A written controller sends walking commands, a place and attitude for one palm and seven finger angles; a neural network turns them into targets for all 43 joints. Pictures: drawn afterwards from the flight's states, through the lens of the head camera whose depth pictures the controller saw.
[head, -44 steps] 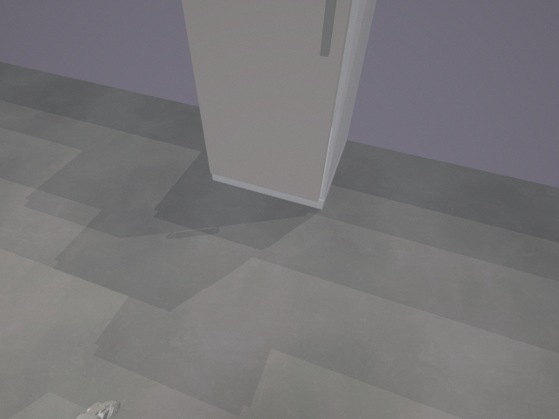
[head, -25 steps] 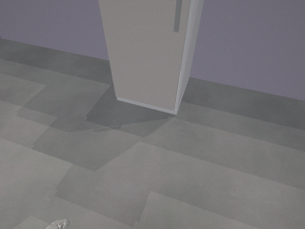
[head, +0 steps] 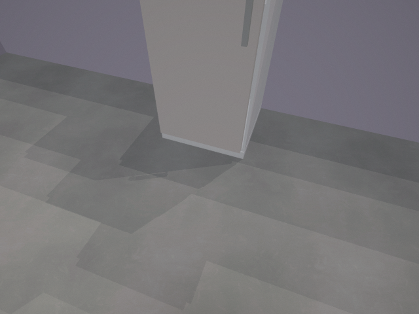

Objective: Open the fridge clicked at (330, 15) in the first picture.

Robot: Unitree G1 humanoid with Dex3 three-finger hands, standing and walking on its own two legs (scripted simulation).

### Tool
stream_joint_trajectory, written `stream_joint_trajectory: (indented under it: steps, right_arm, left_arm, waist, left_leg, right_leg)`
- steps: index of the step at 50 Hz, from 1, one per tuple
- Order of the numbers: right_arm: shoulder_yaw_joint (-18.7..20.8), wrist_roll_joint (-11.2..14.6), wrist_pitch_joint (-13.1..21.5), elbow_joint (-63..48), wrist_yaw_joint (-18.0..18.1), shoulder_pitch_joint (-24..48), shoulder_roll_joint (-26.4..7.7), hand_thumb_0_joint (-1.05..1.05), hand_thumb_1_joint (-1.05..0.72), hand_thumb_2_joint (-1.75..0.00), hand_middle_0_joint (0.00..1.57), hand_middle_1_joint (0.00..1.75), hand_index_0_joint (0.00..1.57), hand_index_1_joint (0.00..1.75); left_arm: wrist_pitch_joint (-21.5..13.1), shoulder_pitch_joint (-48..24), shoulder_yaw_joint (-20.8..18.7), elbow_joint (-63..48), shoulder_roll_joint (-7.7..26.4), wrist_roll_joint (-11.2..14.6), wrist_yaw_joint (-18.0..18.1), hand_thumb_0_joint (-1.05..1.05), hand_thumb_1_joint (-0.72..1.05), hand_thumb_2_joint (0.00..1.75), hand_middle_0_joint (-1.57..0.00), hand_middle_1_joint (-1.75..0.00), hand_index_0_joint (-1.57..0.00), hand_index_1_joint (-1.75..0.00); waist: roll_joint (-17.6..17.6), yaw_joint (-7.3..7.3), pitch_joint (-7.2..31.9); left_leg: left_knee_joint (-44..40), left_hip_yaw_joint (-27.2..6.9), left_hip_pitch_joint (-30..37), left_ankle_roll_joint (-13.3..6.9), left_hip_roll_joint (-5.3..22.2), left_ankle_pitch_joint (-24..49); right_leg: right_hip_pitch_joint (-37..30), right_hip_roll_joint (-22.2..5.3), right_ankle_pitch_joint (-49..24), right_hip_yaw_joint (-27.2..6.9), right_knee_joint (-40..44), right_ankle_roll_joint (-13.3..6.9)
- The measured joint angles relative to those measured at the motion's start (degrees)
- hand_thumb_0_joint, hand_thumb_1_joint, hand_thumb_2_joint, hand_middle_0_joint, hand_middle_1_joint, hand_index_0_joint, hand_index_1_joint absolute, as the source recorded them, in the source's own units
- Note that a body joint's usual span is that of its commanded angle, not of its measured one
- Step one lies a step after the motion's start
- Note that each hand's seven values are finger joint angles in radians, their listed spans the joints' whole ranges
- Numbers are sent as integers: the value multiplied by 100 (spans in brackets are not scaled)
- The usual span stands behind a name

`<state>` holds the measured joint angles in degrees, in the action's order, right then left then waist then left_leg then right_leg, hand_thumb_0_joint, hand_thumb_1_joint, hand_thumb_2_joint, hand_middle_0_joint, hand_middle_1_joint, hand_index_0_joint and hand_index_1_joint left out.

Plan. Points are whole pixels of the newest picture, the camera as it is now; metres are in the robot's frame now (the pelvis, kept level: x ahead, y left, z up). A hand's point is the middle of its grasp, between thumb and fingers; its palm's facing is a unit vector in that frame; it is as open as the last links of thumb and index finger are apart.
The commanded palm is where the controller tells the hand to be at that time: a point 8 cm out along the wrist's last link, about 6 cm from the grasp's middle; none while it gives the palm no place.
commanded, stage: look at it before walking up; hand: right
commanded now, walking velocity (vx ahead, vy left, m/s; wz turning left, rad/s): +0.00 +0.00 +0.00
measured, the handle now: out of the picture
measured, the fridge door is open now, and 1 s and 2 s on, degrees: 0 0 0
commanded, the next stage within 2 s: walk to a spot facing it in 0.56 s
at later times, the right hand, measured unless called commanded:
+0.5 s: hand out of the picture +0.06 -0.25 -0.16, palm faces -0.03 +0.94 -0.33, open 7.4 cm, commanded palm none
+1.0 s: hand out of the picture +0.07 -0.19 -0.18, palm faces -0.14 +0.97 -0.21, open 7.4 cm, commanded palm none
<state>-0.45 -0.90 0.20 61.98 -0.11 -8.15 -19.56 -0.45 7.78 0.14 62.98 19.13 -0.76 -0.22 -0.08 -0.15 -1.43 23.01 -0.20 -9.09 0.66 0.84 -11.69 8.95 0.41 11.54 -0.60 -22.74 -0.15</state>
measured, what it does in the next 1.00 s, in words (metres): stands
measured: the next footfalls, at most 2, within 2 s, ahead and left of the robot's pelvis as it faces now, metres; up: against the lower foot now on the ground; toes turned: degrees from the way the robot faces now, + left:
right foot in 1.48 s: +0.39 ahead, -0.05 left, +0.00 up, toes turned +17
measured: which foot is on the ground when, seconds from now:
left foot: down 0.00-1.00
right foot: down 0.00-1.00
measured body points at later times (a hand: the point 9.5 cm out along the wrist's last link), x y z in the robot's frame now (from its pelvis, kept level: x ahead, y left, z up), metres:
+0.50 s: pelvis +0.00 +0.00 +0.00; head +0.00 +0.00 +0.45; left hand +0.07 +0.30 -0.13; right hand +0.06 -0.29 -0.13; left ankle +0.01 +0.13 -0.74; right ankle +0.01 -0.12 -0.74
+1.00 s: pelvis +0.05 +0.01 -0.01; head +0.05 +0.02 +0.44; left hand +0.03 +0.27 -0.16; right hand +0.08 -0.24 -0.16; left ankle +0.03 +0.12 -0.73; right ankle +0.01 -0.12 -0.74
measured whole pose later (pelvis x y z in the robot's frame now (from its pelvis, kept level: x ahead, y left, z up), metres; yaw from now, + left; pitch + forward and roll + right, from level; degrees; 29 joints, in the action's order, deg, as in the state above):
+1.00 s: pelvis +0.05 +0.01 -0.01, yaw +9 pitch -1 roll -1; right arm 1.6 -1.6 -1.8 59.9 -2.3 -18.9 -12.8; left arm -1.4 15.4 -1.4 60.5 13.4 -1.3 0.0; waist -0.1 0.7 -0.6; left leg 42.1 0.9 -18.7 -0.4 -0.1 -26.4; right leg 7.9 -3.6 21.3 7.7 -29.9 0.7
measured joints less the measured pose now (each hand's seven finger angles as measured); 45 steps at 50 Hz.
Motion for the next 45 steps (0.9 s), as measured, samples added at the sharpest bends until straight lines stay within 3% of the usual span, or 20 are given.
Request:
stream_joint_trajectory:
  steps: [35,40,45]
  right_arm:
    - [-2,-8,13,85,6,-81,21,1,-90,-89,20,30,20,30]
    - [35,-33,-113,22,3,-335,173,1,-91,-89,20,30,20,30]
    - [114,-65,-199,-125,-124,-823,411,1,-91,-89,20,30,20,30]
  left_arm:
    - [0,-18,11,71,-15,11,-2,1,91,90,-20,-30,-21,-30]
    - [67,92,-1,-6,-173,-47,23,1,91,90,-20,-30,-20,-30]
    - [47,446,-55,-185,-422,-60,7,1,91,90,-20,-30,-21,-30]
  waist:
    - [13,25,-60]
    - [1,98,104]
    - [33,114,235]
  left_leg:
    - [-157,26,17,-7,-15,94]
    - [123,-142,-120,-26,-104,-97]
    - [821,-388,-414,-132,-219,-831]
  right_leg:
    - [10,-16,-80,-27,116,16]
    - [92,-105,210,146,-214,26]
    - [159,-217,652,426,-637,6]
